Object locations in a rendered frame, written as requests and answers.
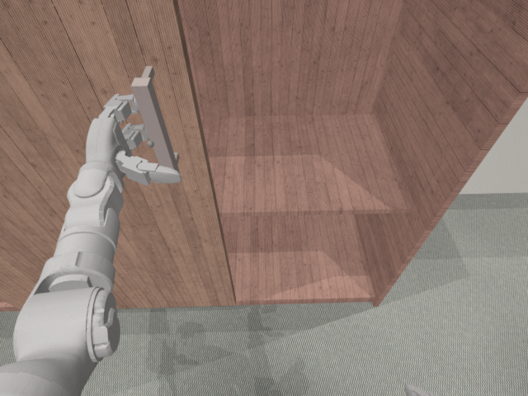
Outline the left robot hand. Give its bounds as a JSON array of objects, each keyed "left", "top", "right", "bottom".
[{"left": 86, "top": 94, "right": 181, "bottom": 186}]

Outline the robot left upper arm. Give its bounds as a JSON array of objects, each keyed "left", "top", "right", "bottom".
[{"left": 0, "top": 286, "right": 120, "bottom": 396}]

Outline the robot left forearm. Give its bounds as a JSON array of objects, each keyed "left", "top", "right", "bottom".
[{"left": 13, "top": 162, "right": 124, "bottom": 361}]

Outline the handle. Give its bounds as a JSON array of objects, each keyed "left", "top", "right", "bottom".
[{"left": 131, "top": 66, "right": 180, "bottom": 173}]

